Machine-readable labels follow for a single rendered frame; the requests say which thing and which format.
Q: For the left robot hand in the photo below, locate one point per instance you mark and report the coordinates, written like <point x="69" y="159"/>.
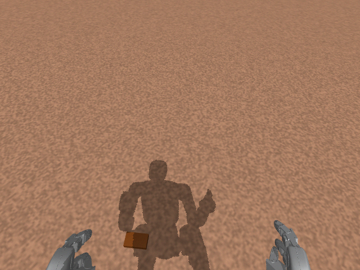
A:
<point x="63" y="258"/>

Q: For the small box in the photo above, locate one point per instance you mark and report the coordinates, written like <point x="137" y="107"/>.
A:
<point x="136" y="240"/>

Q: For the right robot hand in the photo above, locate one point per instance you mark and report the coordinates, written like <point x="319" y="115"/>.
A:
<point x="294" y="256"/>

